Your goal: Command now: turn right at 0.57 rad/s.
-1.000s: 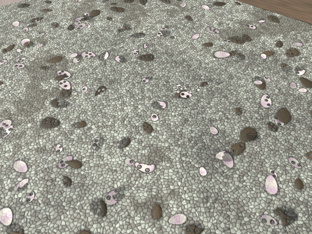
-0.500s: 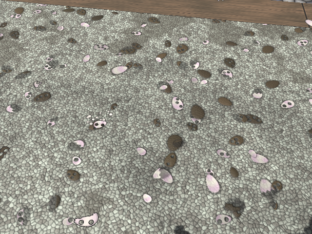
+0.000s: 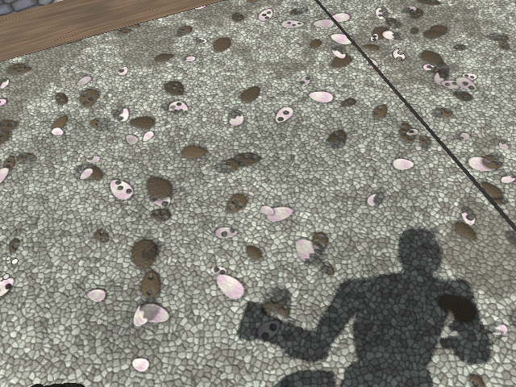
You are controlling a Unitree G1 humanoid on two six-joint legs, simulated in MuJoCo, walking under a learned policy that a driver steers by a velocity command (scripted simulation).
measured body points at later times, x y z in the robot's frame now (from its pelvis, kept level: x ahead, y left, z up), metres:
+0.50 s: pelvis +0.03 +0.00 +0.01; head +0.04 +0.01 +0.46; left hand +0.20 +0.23 -0.11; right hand +0.13 -0.27 -0.10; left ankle +0.04 +0.13 -0.73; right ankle +0.01 -0.11 -0.73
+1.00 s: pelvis +0.11 -0.05 +0.00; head +0.13 -0.07 +0.45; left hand +0.26 +0.21 -0.10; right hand +0.12 -0.34 -0.13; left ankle +0.03 +0.12 -0.72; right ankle +0.11 -0.17 -0.73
